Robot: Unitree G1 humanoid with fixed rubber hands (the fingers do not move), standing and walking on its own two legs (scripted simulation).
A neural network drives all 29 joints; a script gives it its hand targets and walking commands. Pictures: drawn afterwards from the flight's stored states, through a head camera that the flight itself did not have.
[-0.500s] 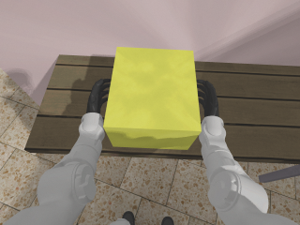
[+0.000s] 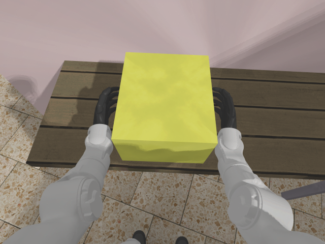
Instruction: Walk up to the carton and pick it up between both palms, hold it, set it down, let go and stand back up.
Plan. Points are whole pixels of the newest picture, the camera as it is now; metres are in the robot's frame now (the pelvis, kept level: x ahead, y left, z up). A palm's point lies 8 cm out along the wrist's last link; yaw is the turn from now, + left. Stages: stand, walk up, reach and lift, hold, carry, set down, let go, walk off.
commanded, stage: reach and lift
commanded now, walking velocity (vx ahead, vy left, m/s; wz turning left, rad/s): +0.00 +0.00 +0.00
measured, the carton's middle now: (164, 108) +0.46 +0.02 -0.02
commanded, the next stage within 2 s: none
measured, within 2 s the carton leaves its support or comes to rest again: leaves its support in 0.94 s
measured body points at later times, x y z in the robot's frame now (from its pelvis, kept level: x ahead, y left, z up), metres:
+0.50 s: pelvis -0.01 +0.00 -0.01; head +0.10 +0.00 +0.42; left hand +0.41 +0.18 +0.00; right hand +0.42 -0.14 +0.00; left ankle +0.00 +0.11 -0.73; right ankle -0.02 -0.10 -0.73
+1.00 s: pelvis -0.01 +0.01 -0.02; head +0.05 +0.00 +0.43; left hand +0.39 +0.18 +0.00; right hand +0.41 -0.14 +0.02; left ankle +0.00 +0.12 -0.73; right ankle -0.02 -0.10 -0.73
